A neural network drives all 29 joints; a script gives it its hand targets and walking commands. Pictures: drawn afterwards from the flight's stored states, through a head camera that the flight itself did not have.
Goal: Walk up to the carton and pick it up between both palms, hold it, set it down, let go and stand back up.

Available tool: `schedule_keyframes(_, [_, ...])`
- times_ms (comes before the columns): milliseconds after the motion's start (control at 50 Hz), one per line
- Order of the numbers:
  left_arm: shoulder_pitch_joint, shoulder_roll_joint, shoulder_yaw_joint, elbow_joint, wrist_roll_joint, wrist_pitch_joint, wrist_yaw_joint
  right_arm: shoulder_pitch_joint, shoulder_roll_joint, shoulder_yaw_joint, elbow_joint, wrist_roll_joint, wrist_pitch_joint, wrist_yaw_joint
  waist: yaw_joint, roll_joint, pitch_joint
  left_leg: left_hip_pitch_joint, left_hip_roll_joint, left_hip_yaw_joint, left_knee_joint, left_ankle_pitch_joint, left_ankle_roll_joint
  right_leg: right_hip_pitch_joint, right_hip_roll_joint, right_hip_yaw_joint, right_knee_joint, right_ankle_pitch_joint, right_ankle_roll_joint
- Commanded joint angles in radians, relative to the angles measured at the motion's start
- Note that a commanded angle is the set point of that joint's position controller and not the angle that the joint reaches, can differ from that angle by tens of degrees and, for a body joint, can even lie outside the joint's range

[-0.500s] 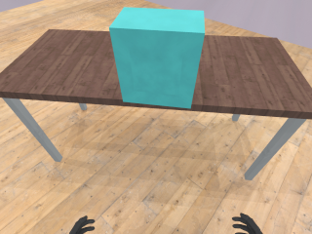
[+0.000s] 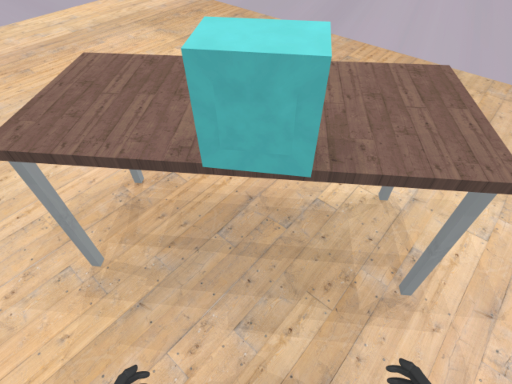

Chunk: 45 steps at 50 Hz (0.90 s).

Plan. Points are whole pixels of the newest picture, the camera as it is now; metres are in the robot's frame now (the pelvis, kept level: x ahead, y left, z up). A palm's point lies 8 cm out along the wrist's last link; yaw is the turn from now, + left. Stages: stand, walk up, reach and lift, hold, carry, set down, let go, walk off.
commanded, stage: stand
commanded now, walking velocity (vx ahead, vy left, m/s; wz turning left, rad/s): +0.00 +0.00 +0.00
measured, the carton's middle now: (260, 101) +0.70 -0.01 +0.09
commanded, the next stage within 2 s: none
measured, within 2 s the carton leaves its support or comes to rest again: neither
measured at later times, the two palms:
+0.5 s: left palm out of the picture +0.11 +0.24 -0.10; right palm out of the picture +0.10 -0.25 -0.10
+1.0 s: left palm out of the picture +0.12 +0.24 -0.10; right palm out of the picture +0.10 -0.25 -0.10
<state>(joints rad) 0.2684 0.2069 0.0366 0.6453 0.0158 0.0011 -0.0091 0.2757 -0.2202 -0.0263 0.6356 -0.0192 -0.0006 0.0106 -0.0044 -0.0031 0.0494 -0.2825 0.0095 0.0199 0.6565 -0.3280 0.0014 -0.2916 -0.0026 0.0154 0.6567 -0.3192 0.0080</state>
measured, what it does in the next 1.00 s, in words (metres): stands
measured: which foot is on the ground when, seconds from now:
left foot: down 0.00-1.00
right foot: down 0.00-1.00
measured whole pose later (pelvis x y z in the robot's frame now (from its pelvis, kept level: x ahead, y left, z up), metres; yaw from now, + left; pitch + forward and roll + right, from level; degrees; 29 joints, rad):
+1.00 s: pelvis +0.01 +0.00 +0.00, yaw -1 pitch -2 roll +0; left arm 0.27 0.22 0.02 0.68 0.01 0.00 0.00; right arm 0.29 -0.23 -0.01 0.67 -0.01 0.00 0.01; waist -0.01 0.00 0.04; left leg -0.26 0.01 0.03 0.62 -0.32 0.00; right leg -0.27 0.00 0.03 0.62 -0.31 0.01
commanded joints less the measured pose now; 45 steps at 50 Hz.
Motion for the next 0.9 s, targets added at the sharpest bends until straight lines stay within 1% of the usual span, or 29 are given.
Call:
schedule_keyframes(0, [-0.023, 0.131, 0.038, -0.119, 0.0, -0.029, 0.004, -0.026, -0.132, -0.038, -0.099, 0.003, -0.025, -0.005, 0.002, -0.001, -0.028, -0.04, 0.078, -0.095, -0.188, 0.001, 0.032, -0.008, -0.064, 0.085, -0.157, 0.045, -0.034])
schedule_keyframes(20, [-0.027, 0.132, 0.039, -0.117, 0.0, -0.029, 0.005, -0.022, -0.135, -0.038, -0.095, 0.002, -0.025, -0.005, -0.001, -0.004, -0.035, -0.033, 0.08, -0.098, -0.186, 0.006, 0.032, -0.003, -0.063, 0.085, -0.157, 0.045, -0.034])
schedule_keyframes(40, [-0.022, 0.127, 0.039, -0.116, 0.001, -0.03, 0.005, -0.016, -0.136, -0.037, -0.095, 0.001, -0.026, -0.006, -0.001, 0.007, -0.045, -0.032, 0.084, -0.096, -0.187, 0.018, 0.031, 0.001, -0.062, 0.084, -0.148, 0.06, -0.035])
schedule_keyframes(60, [-0.015, 0.128, 0.037, -0.11, -0.001, -0.03, 0.005, -0.02, -0.137, -0.037, -0.092, 0.002, -0.026, -0.006, 0.004, 0.006, -0.037, -0.037, 0.084, -0.096, -0.186, 0.01, 0.032, 0.004, -0.063, 0.086, -0.15, 0.06, -0.034])
schedule_keyframes(80, [-0.014, 0.131, 0.037, -0.111, 0.0, -0.03, 0.006, -0.018, -0.138, -0.038, -0.093, 0.004, -0.026, -0.006, 0.0, 0.009, -0.034, -0.04, 0.083, -0.096, -0.182, 0.015, 0.032, 0.0, -0.065, 0.09, -0.153, 0.061, -0.036])
schedule_keyframes(100, [-0.015, 0.135, 0.036, -0.113, -0.001, -0.03, 0.006, -0.014, -0.138, -0.035, -0.09, 0.004, -0.026, -0.006, -0.001, 0.001, -0.037, -0.034, 0.08, -0.092, -0.18, 0.022, 0.032, -0.005, -0.067, 0.096, -0.155, 0.059, -0.037])
schedule_keyframes(140, [-0.011, 0.143, 0.037, -0.107, 0.0, -0.029, 0.006, -0.013, -0.132, -0.034, -0.088, 0.005, -0.026, -0.006, 0.002, 0.003, -0.032, -0.025, 0.072, -0.087, -0.18, 0.016, 0.031, -0.02, -0.069, 0.099, -0.168, 0.043, -0.038])
schedule_keyframes(200, [-0.013, 0.133, 0.035, -0.102, -0.001, -0.03, 0.006, 0.003, -0.136, -0.035, -0.082, 0.004, -0.026, -0.007, -0.002, -0.007, -0.048, -0.019, 0.077, -0.088, -0.18, 0.017, 0.031, -0.014, -0.07, 0.096, -0.167, 0.04, -0.039])
schedule_keyframes(220, [-0.013, 0.134, 0.036, -0.102, -0.002, -0.029, 0.006, 0.003, -0.137, -0.034, -0.082, 0.004, -0.026, -0.007, -0.001, -0.001, -0.046, -0.028, 0.083, -0.097, -0.19, 0.004, 0.033, -0.014, -0.066, 0.093, -0.163, 0.036, -0.038])
schedule_keyframes(260, [-0.007, 0.135, 0.034, -0.104, -0.001, -0.028, 0.006, -0.008, -0.14, -0.034, -0.082, 0.005, -0.027, -0.008, 0.005, -0.009, -0.049, -0.024, 0.085, -0.099, -0.187, 0.024, 0.033, -0.004, -0.065, 0.089, -0.159, 0.064, -0.035])
schedule_keyframes(280, [-0.008, 0.135, 0.033, -0.102, -0.002, -0.03, 0.006, -0.004, -0.138, -0.033, -0.08, 0.005, -0.026, -0.007, 0.0, -0.011, -0.051, -0.019, 0.08, -0.09, -0.179, 0.04, 0.031, 0.001, -0.068, 0.095, -0.161, 0.075, -0.038])
schedule_keyframes(300, [-0.004, 0.138, 0.031, -0.102, -0.002, -0.03, 0.007, 0.0, -0.14, -0.033, -0.082, 0.005, -0.027, -0.007, 0.0, 0.002, -0.056, -0.011, 0.079, -0.09, -0.176, 0.055, 0.032, -0.003, -0.069, 0.093, -0.158, 0.087, -0.038])
schedule_keyframes(320, [-0.009, 0.141, 0.033, -0.1, -0.003, -0.03, 0.008, 0.005, -0.134, -0.032, -0.08, 0.007, -0.026, -0.007, -0.003, -0.005, -0.048, -0.014, 0.079, -0.087, -0.173, 0.067, 0.03, -0.002, -0.072, 0.096, -0.158, 0.092, -0.038])
schedule_keyframes(400, [-0.002, 0.14, 0.03, -0.096, -0.005, -0.028, 0.008, 0.006, -0.144, -0.033, -0.073, 0.003, -0.024, -0.009, 0.002, -0.006, -0.039, -0.003, 0.081, -0.086, -0.172, 0.089, 0.031, -0.014, -0.072, 0.102, -0.166, 0.107, -0.039])
schedule_keyframes(420, [-0.004, 0.14, 0.029, -0.094, -0.005, -0.028, 0.008, 0.009, -0.143, -0.031, -0.073, 0.005, -0.024, -0.008, -0.003, 0.002, -0.03, -0.011, 0.08, -0.082, -0.173, 0.071, 0.031, -0.015, -0.072, 0.103, -0.169, 0.093, -0.039])
schedule_keyframes(440, [-0.009, 0.144, 0.029, -0.096, -0.005, -0.029, 0.009, 0.012, -0.141, -0.031, -0.071, 0.007, -0.024, -0.008, -0.004, -0.006, -0.036, -0.005, 0.077, -0.081, -0.174, 0.069, 0.029, -0.015, -0.074, 0.104, -0.173, 0.085, -0.039])
schedule_keyframes(460, [-0.008, 0.145, 0.031, -0.096, -0.004, -0.029, 0.008, 0.009, -0.14, -0.031, -0.07, 0.003, -0.023, -0.008, -0.002, -0.017, -0.033, 0.003, 0.078, -0.079, -0.17, 0.073, 0.029, -0.014, -0.072, 0.1, -0.173, 0.091, -0.038])
schedule_keyframes(540, [-0.011, 0.145, 0.03, -0.091, -0.006, -0.028, 0.009, 0.012, -0.146, -0.031, -0.064, 0.008, -0.025, -0.009, -0.004, -0.005, -0.055, 0.007, 0.087, -0.086, -0.175, 0.114, 0.031, 0.014, -0.069, 0.095, -0.155, 0.144, -0.038])
schedule_keyframes(560, [-0.008, 0.144, 0.029, -0.094, -0.009, -0.028, 0.009, 0.008, -0.146, -0.03, -0.067, 0.008, -0.025, -0.009, 0.0, -0.01, -0.045, -0.004, 0.085, -0.085, -0.176, 0.104, 0.031, 0.008, -0.069, 0.097, -0.157, 0.138, -0.036])
schedule_keyframes(580, [-0.016, 0.148, 0.029, -0.096, -0.008, -0.028, 0.009, 0.011, -0.143, -0.029, -0.064, 0.007, -0.025, -0.008, -0.004, -0.02, -0.051, 0.004, 0.084, -0.085, -0.173, 0.112, 0.029, 0.008, -0.072, 0.094, -0.159, 0.139, -0.036])
schedule_keyframes(620, [-0.005, 0.148, 0.029, -0.091, -0.006, -0.027, 0.009, 0.005, -0.144, -0.028, -0.065, 0.007, -0.024, -0.009, 0.003, -0.009, -0.057, 0.008, 0.085, -0.084, -0.174, 0.106, 0.031, 0.012, -0.071, 0.097, -0.164, 0.13, -0.038])
schedule_keyframes(640, [-0.007, 0.152, 0.032, -0.088, -0.005, -0.027, 0.009, 0.003, -0.14, -0.027, -0.062, 0.008, -0.023, -0.009, 0.003, -0.002, -0.044, 0.004, 0.082, -0.078, -0.176, 0.089, 0.03, 0.003, -0.074, 0.106, -0.17, 0.116, -0.041])
schedule_keyframes(680, [-0.009, 0.15, 0.028, -0.087, -0.005, -0.028, 0.011, 0.007, -0.139, -0.026, -0.061, 0.007, -0.024, -0.008, -0.001, 0.012, -0.049, 0.007, 0.084, -0.079, -0.177, 0.107, 0.031, 0.012, -0.073, 0.103, -0.165, 0.137, -0.04])
schedule_keyframes(740, [-0.014, 0.152, 0.029, -0.084, -0.006, -0.027, 0.011, 0.009, -0.144, -0.026, -0.057, 0.009, -0.024, -0.008, 0.0, -0.003, -0.044, 0.004, 0.085, -0.082, -0.18, 0.115, 0.031, 0.011, -0.071, 0.098, -0.162, 0.148, -0.037])
schedule_keyframes(760, [-0.011, 0.149, 0.026, -0.085, -0.007, -0.026, 0.011, 0.009, -0.148, -0.027, -0.061, 0.009, -0.024, -0.009, -0.001, 0.003, -0.052, 0.004, 0.083, -0.086, -0.183, 0.115, 0.031, 0.016, -0.069, 0.099, -0.16, 0.15, -0.038])
schedule_keyframes(780, [-0.008, 0.146, 0.026, -0.083, -0.007, -0.026, 0.01, 0.01, -0.149, -0.029, -0.058, 0.009, -0.023, -0.01, 0.0, -0.005, -0.039, 0.004, 0.085, -0.081, -0.181, 0.115, 0.03, 0.011, -0.069, 0.095, -0.166, 0.152, -0.037])
schedule_keyframes(800, [-0.008, 0.149, 0.025, -0.081, -0.006, -0.027, 0.01, 0.011, -0.152, -0.027, -0.059, 0.009, -0.024, -0.01, -0.001, 0.009, -0.048, 0.011, 0.086, -0.079, -0.183, 0.122, 0.031, 0.013, -0.07, 0.095, -0.162, 0.158, -0.037])
schedule_keyframes(840, [-0.008, 0.151, 0.025, -0.076, -0.009, -0.026, 0.01, 0.008, -0.151, -0.026, -0.058, 0.008, -0.024, -0.011, 0.003, 0.008, -0.047, 0.009, 0.087, -0.084, -0.185, 0.131, 0.031, 0.018, -0.069, 0.099, -0.16, 0.166, -0.035])
schedule_keyframes(880, [-0.01, 0.152, 0.023, -0.076, -0.01, -0.027, 0.01, 0.015, -0.149, -0.026, -0.053, 0.011, -0.023, -0.01, -0.003, -0.003, -0.045, 0.014, 0.085, -0.079, -0.182, 0.13, 0.028, 0.015, -0.071, 0.101, -0.164, 0.16, -0.037])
